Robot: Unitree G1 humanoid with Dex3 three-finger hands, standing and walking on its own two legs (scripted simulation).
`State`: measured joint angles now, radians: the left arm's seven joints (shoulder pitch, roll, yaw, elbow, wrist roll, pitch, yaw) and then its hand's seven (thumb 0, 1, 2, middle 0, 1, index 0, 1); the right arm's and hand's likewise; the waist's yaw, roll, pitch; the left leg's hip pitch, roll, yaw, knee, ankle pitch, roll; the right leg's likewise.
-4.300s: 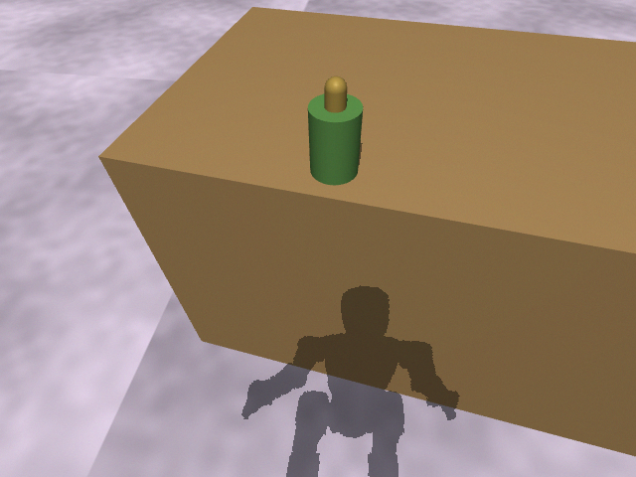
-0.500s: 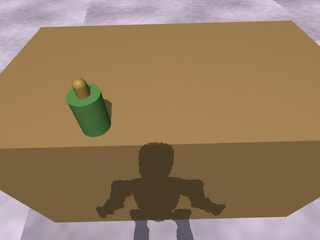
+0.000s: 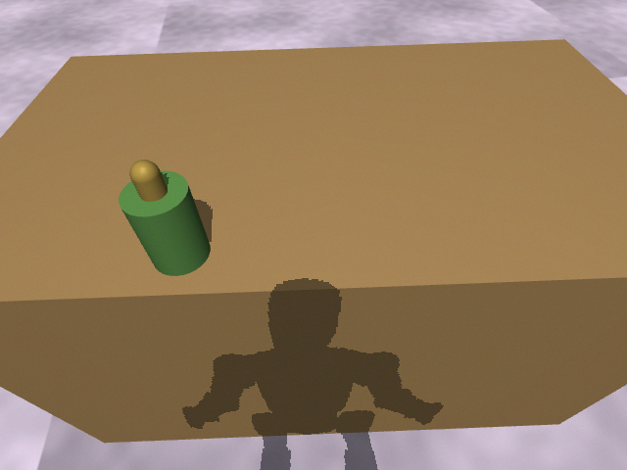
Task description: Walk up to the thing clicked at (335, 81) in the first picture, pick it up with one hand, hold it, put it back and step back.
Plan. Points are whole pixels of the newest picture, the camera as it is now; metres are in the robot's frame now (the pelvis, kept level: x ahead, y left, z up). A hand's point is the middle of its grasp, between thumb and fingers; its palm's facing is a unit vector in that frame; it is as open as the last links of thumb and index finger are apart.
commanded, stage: stand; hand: left
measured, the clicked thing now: (163, 213) +0.42 +0.23 +0.11
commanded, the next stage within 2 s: rise first in 1.58 s
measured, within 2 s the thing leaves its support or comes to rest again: neither
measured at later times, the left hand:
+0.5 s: hand out of the picture +0.07 +0.26 -0.15, palm faces -0.03 -0.94 -0.35, open 7.4 cm
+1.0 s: hand out of the picture +0.06 +0.26 -0.16, palm faces -0.04 -0.94 -0.35, open 7.4 cm
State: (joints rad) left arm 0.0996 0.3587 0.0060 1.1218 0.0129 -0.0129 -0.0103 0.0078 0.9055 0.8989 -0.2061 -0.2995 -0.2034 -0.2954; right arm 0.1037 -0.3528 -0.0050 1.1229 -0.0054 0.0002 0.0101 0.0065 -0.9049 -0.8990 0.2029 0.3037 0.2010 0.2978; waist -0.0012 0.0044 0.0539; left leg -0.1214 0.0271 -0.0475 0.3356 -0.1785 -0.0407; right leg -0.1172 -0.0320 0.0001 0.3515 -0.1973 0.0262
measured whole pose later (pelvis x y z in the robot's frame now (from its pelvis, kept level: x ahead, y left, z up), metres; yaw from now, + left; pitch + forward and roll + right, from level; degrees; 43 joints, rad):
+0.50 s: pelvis +0.00 +0.00 +0.00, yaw +0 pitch -3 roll +0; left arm 0.12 0.36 0.00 1.12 0.01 -0.01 -0.01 0.01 0.91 0.90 -0.21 -0.30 -0.20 -0.30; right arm 0.11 -0.36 0.00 1.12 0.00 0.00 0.01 0.01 -0.90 -0.90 0.20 0.30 0.20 0.30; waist 0.00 0.00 0.05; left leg -0.11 0.03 -0.04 0.33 -0.18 -0.04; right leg -0.11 -0.03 0.00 0.35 -0.20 0.02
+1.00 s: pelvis +0.00 +0.00 +0.00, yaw +0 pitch -2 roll +0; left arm 0.13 0.36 0.01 1.12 0.01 -0.01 -0.01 0.01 0.90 0.90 -0.21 -0.30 -0.20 -0.30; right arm 0.13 -0.35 0.00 1.12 -0.01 0.00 0.01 0.01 -0.90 -0.90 0.20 0.30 0.20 0.30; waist 0.00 0.00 0.06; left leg -0.12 0.03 -0.04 0.33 -0.18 -0.04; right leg -0.12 -0.03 0.01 0.35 -0.19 0.02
